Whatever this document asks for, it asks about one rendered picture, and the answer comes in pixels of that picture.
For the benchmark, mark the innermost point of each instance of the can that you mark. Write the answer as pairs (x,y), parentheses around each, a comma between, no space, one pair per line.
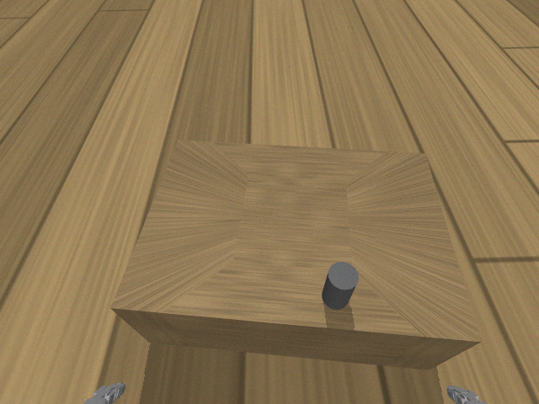
(339,286)

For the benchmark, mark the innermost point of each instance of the left robot hand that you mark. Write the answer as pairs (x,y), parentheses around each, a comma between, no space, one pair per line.
(107,394)

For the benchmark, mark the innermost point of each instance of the right robot hand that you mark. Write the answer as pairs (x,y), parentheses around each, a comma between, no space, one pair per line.
(461,396)

